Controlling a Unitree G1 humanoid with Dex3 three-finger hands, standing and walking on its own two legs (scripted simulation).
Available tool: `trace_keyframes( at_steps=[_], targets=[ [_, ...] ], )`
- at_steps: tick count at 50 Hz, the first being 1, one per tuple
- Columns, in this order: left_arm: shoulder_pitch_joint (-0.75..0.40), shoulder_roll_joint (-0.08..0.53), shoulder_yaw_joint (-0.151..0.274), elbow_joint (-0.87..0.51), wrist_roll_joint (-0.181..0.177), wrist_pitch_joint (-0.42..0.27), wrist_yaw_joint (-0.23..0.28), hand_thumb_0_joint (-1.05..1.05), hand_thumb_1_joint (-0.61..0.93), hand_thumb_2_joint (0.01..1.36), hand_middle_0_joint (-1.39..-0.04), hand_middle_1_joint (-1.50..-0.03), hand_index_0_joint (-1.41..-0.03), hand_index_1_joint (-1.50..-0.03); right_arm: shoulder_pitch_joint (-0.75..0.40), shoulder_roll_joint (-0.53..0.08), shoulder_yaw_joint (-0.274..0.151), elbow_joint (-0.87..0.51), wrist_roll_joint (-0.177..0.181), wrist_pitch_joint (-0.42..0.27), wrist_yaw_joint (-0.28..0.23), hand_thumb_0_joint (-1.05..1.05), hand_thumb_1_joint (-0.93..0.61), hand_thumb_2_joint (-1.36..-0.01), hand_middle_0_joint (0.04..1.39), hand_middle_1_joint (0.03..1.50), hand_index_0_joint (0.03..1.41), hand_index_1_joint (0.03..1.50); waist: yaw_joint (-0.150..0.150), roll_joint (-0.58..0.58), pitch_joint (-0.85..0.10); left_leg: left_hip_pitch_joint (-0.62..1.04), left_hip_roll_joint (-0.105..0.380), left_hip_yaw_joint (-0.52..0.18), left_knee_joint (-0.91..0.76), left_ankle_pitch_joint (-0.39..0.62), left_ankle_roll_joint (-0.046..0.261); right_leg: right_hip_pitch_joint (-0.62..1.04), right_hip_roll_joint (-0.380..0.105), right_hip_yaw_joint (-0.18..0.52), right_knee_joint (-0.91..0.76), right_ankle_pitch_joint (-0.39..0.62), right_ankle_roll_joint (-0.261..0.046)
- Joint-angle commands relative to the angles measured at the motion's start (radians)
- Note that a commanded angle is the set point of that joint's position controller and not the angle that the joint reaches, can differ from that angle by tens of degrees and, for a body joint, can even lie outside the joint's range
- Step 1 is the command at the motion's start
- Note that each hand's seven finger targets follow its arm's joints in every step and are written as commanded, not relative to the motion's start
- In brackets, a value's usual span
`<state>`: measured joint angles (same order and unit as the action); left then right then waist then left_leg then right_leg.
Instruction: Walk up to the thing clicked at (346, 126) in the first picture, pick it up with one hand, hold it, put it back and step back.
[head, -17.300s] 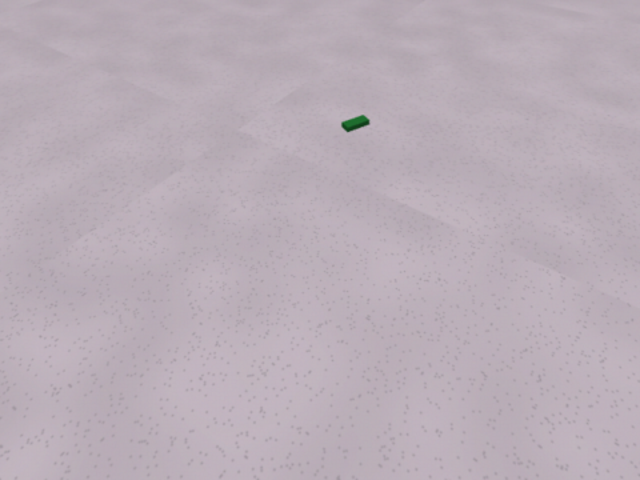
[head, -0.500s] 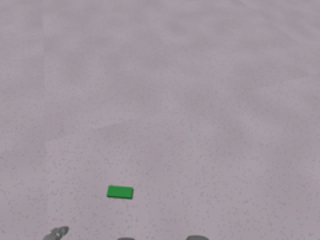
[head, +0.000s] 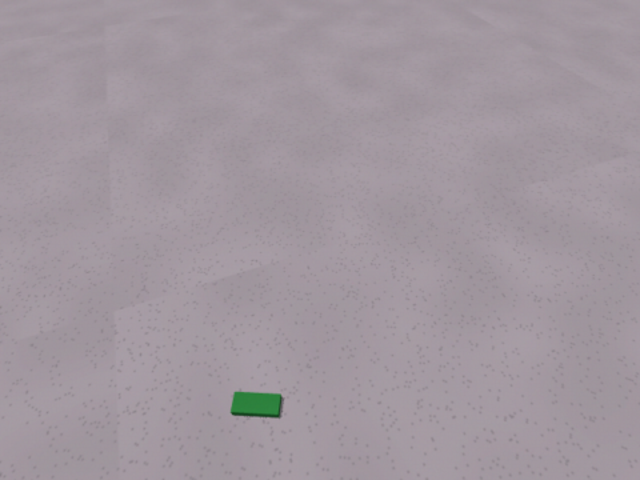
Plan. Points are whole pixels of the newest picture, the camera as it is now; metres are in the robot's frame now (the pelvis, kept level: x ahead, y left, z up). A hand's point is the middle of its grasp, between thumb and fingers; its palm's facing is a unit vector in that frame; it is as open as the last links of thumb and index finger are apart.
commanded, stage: stand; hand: left
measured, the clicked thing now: (256, 404) +0.45 +0.25 -0.76
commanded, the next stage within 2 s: walk up in 0.34 s
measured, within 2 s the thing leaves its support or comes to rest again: neither
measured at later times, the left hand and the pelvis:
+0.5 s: hand out of the picture +0.09 +0.27 -0.16, palm faces -0.02 -0.93 -0.37, open 7.4 cm; pelvis -0.02 +0.00 -0.01, yaw +0 degrees
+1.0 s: hand out of the picture +0.01 +0.30 -0.18, palm faces -0.08 -0.93 -0.36, open 7.4 cm; pelvis -0.12 +0.04 -0.02, yaw -2 degrees
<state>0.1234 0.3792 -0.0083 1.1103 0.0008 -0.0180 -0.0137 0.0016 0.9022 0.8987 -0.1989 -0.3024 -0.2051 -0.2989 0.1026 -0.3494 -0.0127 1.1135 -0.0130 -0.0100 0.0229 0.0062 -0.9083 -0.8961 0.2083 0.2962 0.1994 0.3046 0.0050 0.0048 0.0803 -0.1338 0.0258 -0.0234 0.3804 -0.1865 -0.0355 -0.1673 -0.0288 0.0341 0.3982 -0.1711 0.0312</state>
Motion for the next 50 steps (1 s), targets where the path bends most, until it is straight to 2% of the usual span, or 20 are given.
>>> trace_keyframes(
  at_steps=[1, 7, 15, 16, 17, 21, 25, 28, 29, 30, 33, 35, 37, 38, 39, 40, 41, 44, 48, 50],
  targets=[
    [-0.053, 0.210, 0.040, -0.049, 0.002, -0.024, 0.018, 0.000, 0.900, 0.900, -0.200, -0.300, -0.200, -0.300, -0.069, -0.214, -0.046, -0.047, 0.006, -0.024, -0.014, 0.000, -0.900, -0.900, 0.200, 0.300, 0.200, 0.300, 0.001, -0.016, -0.106, 0.010, 0.090, -0.084, -0.090, 0.053, 0.044, 0.028, -0.093, 0.070, -0.081, 0.038, -0.049],
    [-0.057, 0.212, 0.040, -0.041, 0.004, -0.019, 0.019, 0.000, 0.900, 0.900, -0.200, -0.300, -0.200, -0.300, -0.063, -0.220, -0.044, -0.023, 0.005, -0.016, -0.014, 0.000, -0.900, -0.900, 0.200, 0.300, 0.200, 0.300, 0.001, -0.001, -0.078, -0.014, 0.084, -0.076, -0.098, -0.002, 0.042, 0.007, -0.092, 0.079, -0.109, -0.045, -0.046],
    [-0.068, 0.209, 0.042, -0.041, 0.005, -0.020, 0.019, 0.000, 0.900, 0.900, -0.200, -0.300, -0.200, -0.300, -0.045, -0.218, -0.041, -0.016, 0.003, -0.017, -0.017, 0.000, -0.900, -0.900, 0.200, 0.300, 0.200, 0.300, -0.008, 0.002, -0.092, -0.015, 0.089, -0.071, -0.104, 0.038, 0.040, 0.029, -0.094, 0.073, -0.096, 0.018, -0.046],
    [-0.062, 0.206, 0.041, -0.039, 0.005, -0.020, 0.019, 0.000, 0.900, 0.900, -0.200, -0.300, -0.200, -0.300, -0.054, -0.220, -0.041, -0.016, 0.005, -0.016, -0.017, 0.000, -0.900, -0.900, 0.200, 0.300, 0.200, 0.300, -0.003, 0.006, -0.095, -0.001, 0.092, -0.073, -0.098, 0.062, 0.042, 0.027, -0.095, 0.073, -0.099, 0.035, -0.046],
    [-0.084, 0.259, 0.084, -0.053, -0.014, 0.002, 0.026, 0.000, 0.900, 0.900, -0.200, -0.300, -0.200, -0.300, -0.067, -0.282, -0.051, -0.014, 0.015, 0.002, -0.021, 0.000, -0.900, -0.900, 0.200, 0.300, 0.200, 0.300, 0.003, 0.014, 0.039, -0.077, 0.079, -0.083, -0.006, 0.241, 0.059, -0.075, -0.084, 0.075, -0.007, 0.250, -0.053],
    [-0.060, 0.237, 0.093, -0.097, -0.015, 0.024, 0.031, 0.000, 0.900, 0.900, -0.200, -0.300, -0.200, -0.300, -0.030, -0.268, -0.063, -0.049, 0.028, 0.017, -0.028, 0.000, -0.900, -0.900, 0.200, 0.300, 0.200, 0.300, -0.011, 0.015, -0.116, -0.032, 0.092, -0.069, 0.071, 0.331, 0.089, -0.020, -0.075, 0.046, 0.079, 0.315, -0.085],
    [-0.054, 0.230, 0.095, -0.133, -0.004, 0.042, 0.026, 0.000, 0.900, 0.900, -0.200, -0.300, -0.200, -0.300, -0.050, -0.275, -0.078, -0.096, 0.025, 0.036, -0.030, 0.000, -0.900, -0.900, 0.200, 0.300, 0.200, 0.300, -0.001, 0.019, -0.183, -0.060, 0.079, -0.076, 0.147, 0.176, 0.109, -0.053, -0.086, 0.067, 0.109, 0.204, -0.109],
    [-0.111, 0.286, 0.111, -0.176, 0.010, 0.048, 0.026, 0.000, 0.900, 0.900, -0.200, -0.300, -0.200, -0.300, -0.007, -0.228, -0.074, -0.114, 0.017, 0.053, -0.029, 0.000, -0.900, -0.900, 0.200, 0.300, 0.200, 0.300, -0.012, -0.165, -0.164, -0.094, -0.070, 0.031, 0.413, -0.153, 0.060, -0.137, -0.252, 0.239, -0.026, 0.217, -0.222],
    [-0.136, 0.308, 0.118, -0.202, 0.019, 0.046, 0.028, 0.000, 0.900, 0.900, -0.200, -0.300, -0.200, -0.300, 0.025, -0.230, -0.076, -0.124, 0.011, 0.061, -0.025, 0.000, -0.900, -0.900, 0.200, 0.300, 0.200, 0.300, -0.012, -0.215, -0.159, -0.108, -0.096, 0.033, 0.542, -0.328, 0.056, -0.174, -0.315, 0.294, -0.052, 0.226, -0.272],
    [-0.142, 0.315, 0.122, -0.217, 0.030, 0.046, 0.030, 0.000, 0.900, 0.900, -0.200, -0.300, -0.200, -0.300, 0.061, -0.230, -0.078, -0.128, 0.007, 0.066, -0.023, 0.000, -0.900, -0.900, 0.200, 0.300, 0.200, 0.300, -0.015, -0.231, -0.152, -0.108, -0.073, 0.001, 0.587, -0.384, 0.063, -0.211, -0.332, 0.304, -0.045, 0.200, -0.295],
    [-0.200, 0.279, 0.118, -0.260, 0.037, 0.052, 0.037, 0.000, 0.900, 0.900, -0.200, -0.300, -0.200, -0.300, 0.122, -0.245, -0.093, -0.134, 0.017, 0.059, -0.019, 0.000, -0.900, -0.900, 0.200, 0.300, 0.200, 0.300, -0.049, -0.239, -0.162, -0.090, -0.039, -0.036, 0.529, -0.321, 0.076, -0.231, -0.267, 0.213, 0.054, 0.211, -0.239],
    [-0.199, 0.262, 0.110, -0.281, 0.027, 0.060, 0.041, 0.000, 0.900, 0.900, -0.200, -0.300, -0.200, -0.300, 0.160, -0.248, -0.095, -0.137, 0.008, 0.047, -0.026, 0.000, -0.900, -0.900, 0.200, 0.300, 0.200, 0.300, -0.069, -0.188, -0.171, -0.067, -0.019, -0.014, 0.254, -0.132, 0.075, -0.206, -0.186, 0.166, 0.205, 0.188, -0.165],
    [-0.142, 0.175, 0.090, -0.304, 0.010, 0.068, 0.047, 0.000, 0.900, 0.900, -0.200, -0.300, -0.200, -0.300, 0.090, -0.346, -0.117, -0.166, -0.023, 0.036, -0.036, 0.000, -0.900, -0.900, 0.200, 0.300, 0.200, 0.300, -0.042, 0.181, -0.122, -0.042, 0.195, -0.338, 0.004, 0.294, 0.141, -0.336, 0.085, 0.051, 0.518, -0.131, -0.070],
    [-0.107, 0.175, 0.099, -0.294, 0.012, 0.073, 0.056, 0.000, 0.900, 0.900, -0.200, -0.300, -0.200, -0.300, 0.055, -0.359, -0.120, -0.195, -0.037, 0.032, -0.039, 0.000, -0.900, -0.900, 0.200, 0.300, 0.200, 0.300, -0.015, 0.145, -0.113, -0.030, 0.265, -0.382, 0.025, 0.442, 0.192, -0.394, 0.135, 0.111, 0.613, -0.407, -0.062],
    [-0.058, 0.181, 0.100, -0.293, 0.017, 0.074, 0.060, 0.000, 0.900, 0.900, -0.200, -0.300, -0.200, -0.300, 0.041, -0.366, -0.121, -0.210, -0.033, 0.030, -0.042, 0.000, -0.900, -0.900, 0.200, 0.300, 0.200, 0.300, -0.008, 0.107, -0.122, -0.034, 0.307, -0.355, 0.059, 0.547, 0.249, -0.385, 0.127, 0.138, 0.684, -0.443, -0.058],
    [-0.068, 0.191, 0.103, -0.284, 0.019, 0.074, 0.067, 0.000, 0.900, 0.900, -0.200, -0.300, -0.200, -0.300, 0.033, -0.395, -0.124, -0.226, -0.028, 0.030, -0.044, 0.000, -0.900, -0.900, 0.200, 0.300, 0.200, 0.300, -0.032, 0.174, -0.128, -0.111, 0.342, -0.426, 0.011, 0.490, 0.253, -0.362, 0.145, 0.174, 0.760, -0.461, -0.055],
    [-0.084, 0.213, 0.115, -0.278, 0.021, 0.077, 0.068, 0.000, 0.900, 0.900, -0.200, -0.300, -0.200, -0.300, -0.005, -0.370, -0.122, -0.236, -0.029, 0.027, -0.048, 0.000, -0.900, -0.900, 0.200, 0.300, 0.200, 0.300, -0.025, 0.174, -0.098, -0.138, 0.329, -0.398, -0.001, 0.411, 0.257, -0.340, 0.131, 0.187, 0.802, -0.420, -0.056],
    [-0.005, 0.215, 0.122, -0.272, 0.009, 0.077, 0.055, 0.000, 0.900, 0.900, -0.200, -0.300, -0.200, -0.300, -0.049, -0.298, -0.106, -0.265, -0.027, 0.014, -0.067, 0.000, -0.900, -0.900, 0.200, 0.300, 0.200, 0.300, 0.028, 0.135, -0.100, 0.005, 0.240, -0.253, 0.118, 0.513, 0.248, -0.408, 0.116, 0.171, 0.865, -0.322, -0.039],
    [-0.024, 0.188, 0.126, -0.320, 0.023, 0.065, 0.048, 0.000, 0.900, 0.900, -0.200, -0.300, -0.200, -0.300, 0.077, -0.263, -0.107, -0.252, -0.010, 0.014, -0.076, 0.000, -0.900, -0.900, 0.200, 0.300, 0.200, 0.300, -0.031, 0.098, -0.138, 0.200, 0.211, -0.229, 0.167, 0.604, 0.229, -0.419, 0.108, 0.135, 0.681, -0.322, -0.006],
    [-0.025, 0.181, 0.125, -0.337, 0.022, 0.062, 0.046, 0.000, 0.900, 0.900, -0.200, -0.300, -0.200, -0.300, 0.087, -0.278, -0.111, -0.259, -0.007, 0.016, -0.079, 0.000, -0.900, -0.900, 0.200, 0.300, 0.200, 0.300, -0.046, 0.118, -0.149, 0.221, 0.230, -0.223, 0.171, 0.587, 0.247, -0.386, 0.094, 0.110, 0.582, -0.330, -0.001]
  ],
)
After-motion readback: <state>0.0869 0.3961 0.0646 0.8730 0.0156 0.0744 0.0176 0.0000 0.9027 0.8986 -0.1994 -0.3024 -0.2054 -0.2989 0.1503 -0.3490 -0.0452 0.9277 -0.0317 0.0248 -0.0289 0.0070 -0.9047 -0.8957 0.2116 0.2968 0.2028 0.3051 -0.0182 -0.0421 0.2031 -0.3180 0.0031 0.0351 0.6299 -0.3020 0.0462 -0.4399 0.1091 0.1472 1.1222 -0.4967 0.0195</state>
